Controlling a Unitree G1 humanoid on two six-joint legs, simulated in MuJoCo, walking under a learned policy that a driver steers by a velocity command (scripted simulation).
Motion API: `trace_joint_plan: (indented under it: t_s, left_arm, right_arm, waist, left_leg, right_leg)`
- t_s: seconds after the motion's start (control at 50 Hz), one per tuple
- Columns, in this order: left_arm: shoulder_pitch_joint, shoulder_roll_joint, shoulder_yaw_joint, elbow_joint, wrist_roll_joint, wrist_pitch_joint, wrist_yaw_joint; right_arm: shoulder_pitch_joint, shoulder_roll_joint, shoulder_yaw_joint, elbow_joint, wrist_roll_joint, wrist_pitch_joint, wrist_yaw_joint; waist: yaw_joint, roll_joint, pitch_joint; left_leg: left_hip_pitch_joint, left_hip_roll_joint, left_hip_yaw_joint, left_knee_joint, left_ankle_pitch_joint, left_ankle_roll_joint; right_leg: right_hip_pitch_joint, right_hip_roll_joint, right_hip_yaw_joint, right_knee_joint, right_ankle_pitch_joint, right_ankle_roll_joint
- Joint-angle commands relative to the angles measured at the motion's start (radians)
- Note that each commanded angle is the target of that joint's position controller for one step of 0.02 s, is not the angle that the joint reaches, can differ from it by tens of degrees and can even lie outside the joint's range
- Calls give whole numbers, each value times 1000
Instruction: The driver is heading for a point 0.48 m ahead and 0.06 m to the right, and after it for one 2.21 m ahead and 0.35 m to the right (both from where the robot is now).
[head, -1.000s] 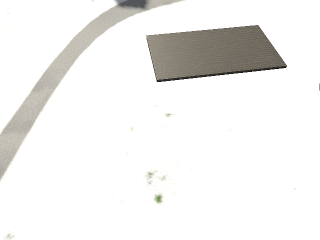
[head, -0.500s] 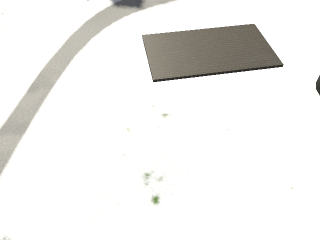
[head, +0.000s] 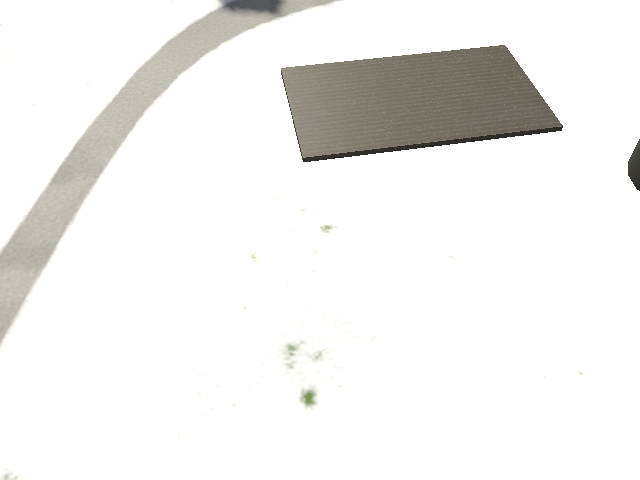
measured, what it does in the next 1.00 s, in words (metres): walks ahead: left foot, then right foot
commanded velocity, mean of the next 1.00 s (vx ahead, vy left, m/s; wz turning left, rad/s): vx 0.12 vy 0.00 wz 0.00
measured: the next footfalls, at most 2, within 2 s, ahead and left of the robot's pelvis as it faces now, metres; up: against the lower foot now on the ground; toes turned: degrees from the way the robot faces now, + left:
left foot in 0.76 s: +0.28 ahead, +0.08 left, +0.00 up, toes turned +0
right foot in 1.00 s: +0.19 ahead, -0.15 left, +0.00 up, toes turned -2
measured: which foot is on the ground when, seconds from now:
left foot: down 0.00-0.44, up 0.46-0.74, down 0.76-1.00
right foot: down 0.00-0.78, up 0.80-0.98, down 1.00-1.00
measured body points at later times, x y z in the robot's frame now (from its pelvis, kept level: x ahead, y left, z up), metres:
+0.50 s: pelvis +0.08 -0.03 -0.01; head +0.09 -0.04 +0.44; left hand +0.07 +0.21 -0.15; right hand +0.05 -0.27 -0.17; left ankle -0.02 +0.11 -0.68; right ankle +0.03 -0.12 -0.74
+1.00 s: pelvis +0.17 -0.02 -0.01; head +0.19 -0.02 +0.44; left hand +0.20 +0.23 -0.16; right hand +0.27 -0.26 -0.15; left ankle +0.24 +0.08 -0.74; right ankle +0.15 -0.15 -0.74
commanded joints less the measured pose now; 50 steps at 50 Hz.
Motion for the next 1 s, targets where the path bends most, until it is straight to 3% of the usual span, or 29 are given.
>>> trace_joint_plan:
  t_s: [0.02, 0.12, 0.16, 0.2, 0.28, 0.32, 0.34, 0.38, 0.42, 0.44, 0.46, 0.48, 0.52, 0.54, 0.56, 0.6, 0.62, 0.66, 0.7, 0.74, 0.76, 0.78, 0.8, 0.82, 0.84, 0.9, 0.94, 0.98, 1.0]
  left_arm:
    - [63, 86, 13, -14, 0, -4, 3]
    - [72, 83, 13, -16, -1, -5, 3]
    - [98, 84, 17, -4, -7, -2, 6]
    - [88, 102, 25, -19, -14, -7, 9]
    - [74, 70, 24, -50, -20, -59, -11]
    - [22, 34, 17, -84, -24, -87, -27]
    - [4, 27, 15, -98, -29, -99, -33]
    - [38, 27, 14, -100, -34, -118, -44]
    - [226, 74, 35, -32, -21, -119, -41]
    - [373, 206, 76, 6, -16, -115, -40]
    - [439, 258, 81, 3, -2, -110, -46]
    - [365, 168, 51, -24, 10, -112, -41]
    - [220, 129, 36, -71, 2, -103, -38]
    - [216, 71, 19, -68, -1, -89, -37]
    - [196, 90, 13, -65, 7, -86, -30]
    - [176, 56, -3, -69, 11, -75, -17]
    - [162, 96, 2, -74, 17, -66, -8]
    - [169, 174, 19, -80, 6, -60, 0]
    - [147, 172, 23, -78, -11, -59, -2]
    - [135, 159, 25, -72, -21, -66, -12]
    - [155, 157, 28, -69, -4, -73, -18]
    - [261, 81, 13, -50, 18, -79, -21]
    - [278, 43, 3, -35, 11, -68, -20]
    - [197, 53, 8, -61, -4, -51, -19]
    - [153, 70, 15, -77, -12, -35, -14]
    - [132, 72, 27, -74, -4, 0, 6]
    - [159, 49, 24, -53, 3, 3, 12]
    - [186, 48, 26, -29, 9, 6, 6]
    - [174, 71, 30, -36, 24, 12, 1]
  right_arm:
    - [69, -83, -12, -13, 0, -4, -3]
    - [78, -80, -12, -13, 1, -5, -3]
    - [105, -82, -16, -2, 7, -1, -6]
    - [95, -103, -25, -21, 14, -5, -10]
    - [157, -113, -35, -28, 26, -49, 5]
    - [225, -161, -51, -18, 32, -65, 14]
    - [220, -179, -56, -24, 32, -70, 16]
    - [146, -181, -55, -57, 31, -78, 19]
    - [-7, -164, -49, -112, 30, -75, 20]
    - [-47, -118, -40, -150, 24, -89, 15]
    - [9, -80, -27, -145, 14, -103, 14]
    - [28, -97, -32, -128, 22, -104, 21]
    - [3, -85, -34, -130, 32, -95, 32]
    - [-80, -126, -51, -160, 25, -89, 23]
    - [-52, -87, -47, -156, 32, -85, 29]
    - [-75, -48, -36, -153, 29, -80, 40]
    - [-115, -32, -30, -166, 30, -79, 37]
    - [-179, -56, -29, -189, 25, -74, 36]
    - [-139, -81, -34, -174, 24, -58, 35]
    - [-81, -137, -56, -150, 4, -49, 28]
    - [-39, -200, -74, -141, -3, -47, 21]
    - [4, -235, -81, -131, -13, -41, 17]
    - [36, -165, -63, -117, -18, -35, 21]
    - [-2, -125, -47, -116, -10, -38, 28]
    - [-84, -130, -42, -130, -5, -43, 32]
    - [-254, -154, -42, -174, -9, -45, 25]
    - [-259, -155, -45, -169, -13, -30, 16]
    - [-240, -141, -43, -154, 7, -19, 12]
    - [-206, -125, -41, -137, 15, -19, 13]
  waist:
    - [0, 2, 28]
    - [-1, 2, 30]
    - [-1, 4, 16]
    - [-4, 7, 100]
    - [-26, 56, 131]
    - [-50, 156, 117]
    - [-46, 188, 127]
    - [6, 177, 143]
    - [108, 93, 104]
    - [141, -167, 39]
    - [134, -350, -53]
    - [82, -187, -28]
    - [25, -53, 9]
    - [37, -14, 18]
    - [1, -107, 29]
    - [-9, -110, 43]
    - [-11, -97, 19]
    - [7, -114, -15]
    - [-24, -127, -53]
    - [-68, -90, -64]
    - [-74, -34, -102]
    - [-33, 88, -211]
    - [-56, 161, -298]
    - [-53, 191, -236]
    - [-30, 146, -168]
    - [37, 96, -53]
    - [52, 100, -59]
    - [68, 88, -70]
    - [56, 59, -48]
  left_leg:
    - [-70, 10, -5, -98, 127, 23]
    - [-72, 10, -5, -98, 125, 22]
    - [-82, -16, 16, -87, -141, 41]
    - [-168, -2, -13, -84, -413, 79]
    - [-142, 93, -158, -116, -461, 148]
    - [-40, 213, -359, -227, -517, 220]
    - [-38, 275, -462, -274, -512, 255]
    - [-99, 287, -454, -249, -397, 249]
    - [-243, 142, -200, -24, 46, 136]
    - [-401, -23, 25, 344, 187, 40]
    - [-540, -80, 31, 617, -189, -4]
    - [-561, -33, -56, 784, -260, 3]
    - [-581, 24, -54, 801, -158, 23]
    - [-588, 44, -5, 764, -101, 40]
    - [-526, 64, -22, 667, -59, 37]
    - [-425, 38, 25, 405, 39, 18]
    - [-346, 13, 48, 290, 70, 15]
    - [-259, -21, 76, 159, 112, 8]
    - [-141, -25, 60, 75, 216, 29]
    - [4, -33, 45, -54, 398, 75]
    - [127, 44, -34, -32, 709, 108]
    - [340, 184, -163, 53, 1001, 225]
    - [334, 318, -295, 4, 999, 342]
    - [246, 341, -372, -81, 831, 360]
    - [136, 321, -360, -129, 587, 325]
    - [-125, 225, -231, -219, 245, 219]
    - [-188, 177, -173, -217, 159, 197]
    - [-225, 135, -129, -201, -15, 159]
    - [-246, 111, -110, -197, -139, 115]
  right_leg:
    - [24, -7, 7, -81, 112, -20]
    - [23, -6, 8, -81, 110, -21]
    - [17, 24, -19, -62, -160, -34]
    - [-79, 16, 5, -53, -432, -67]
    - [-187, -2, 30, 44, -377, -89]
    - [-284, 38, -42, 201, -232, -75]
    - [-299, 35, -41, 249, -184, -88]
    - [-219, 20, -24, 181, -187, -123]
    - [102, 22, 12, -30, -17, -124]
    - [297, -125, 266, -114, 218, -180]
    - [424, -343, 567, -200, 611, -284]
    - [385, -373, 538, -168, 777, -304]
    - [310, -295, 314, -159, 786, -247]
    - [312, -221, 242, -211, 799, -188]
    - [260, -227, 190, -203, 837, -191]
    - [219, -137, 76, -196, 850, -149]
    - [188, -111, 49, -190, 825, -141]
    - [168, -144, 70, -167, 899, -161]
    - [153, -166, 86, -137, 868, -164]
    - [123, -124, 80, -63, 800, -122]
    - [72, -76, 54, 7, 636, -81]
    - [-63, -4, 20, 147, 275, -31]
    - [-59, 28, 20, 322, -111, 7]
    - [-114, 38, 51, 448, -415, 28]
    - [-148, 10, 80, 521, -459, 34]
    - [-85, -36, 67, 357, -336, 46]
    - [19, -18, 24, 189, -201, 41]
    - [128, 10, -15, 14, 15, 17]
    - [137, -4, 0, -27, 52, -2]
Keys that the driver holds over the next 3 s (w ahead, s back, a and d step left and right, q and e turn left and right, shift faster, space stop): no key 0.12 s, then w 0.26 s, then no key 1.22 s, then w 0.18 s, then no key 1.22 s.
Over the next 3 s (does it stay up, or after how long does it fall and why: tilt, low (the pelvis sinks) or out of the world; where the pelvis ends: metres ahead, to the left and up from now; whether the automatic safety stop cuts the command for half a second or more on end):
stays up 0.33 0.02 0.00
